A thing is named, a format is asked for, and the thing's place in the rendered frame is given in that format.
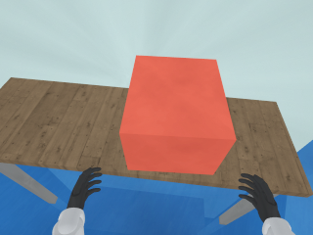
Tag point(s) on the carton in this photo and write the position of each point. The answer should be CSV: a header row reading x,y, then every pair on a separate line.
x,y
176,116

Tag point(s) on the robot left hand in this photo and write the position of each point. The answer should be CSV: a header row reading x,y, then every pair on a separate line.
x,y
80,192

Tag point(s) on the robot right hand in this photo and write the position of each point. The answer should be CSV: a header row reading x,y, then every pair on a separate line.
x,y
262,197

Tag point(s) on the left robot forearm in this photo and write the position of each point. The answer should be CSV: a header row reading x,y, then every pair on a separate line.
x,y
70,222

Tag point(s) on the right robot forearm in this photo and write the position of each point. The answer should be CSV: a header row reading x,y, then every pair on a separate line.
x,y
276,226

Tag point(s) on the table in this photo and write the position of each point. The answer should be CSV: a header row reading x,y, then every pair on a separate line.
x,y
75,126

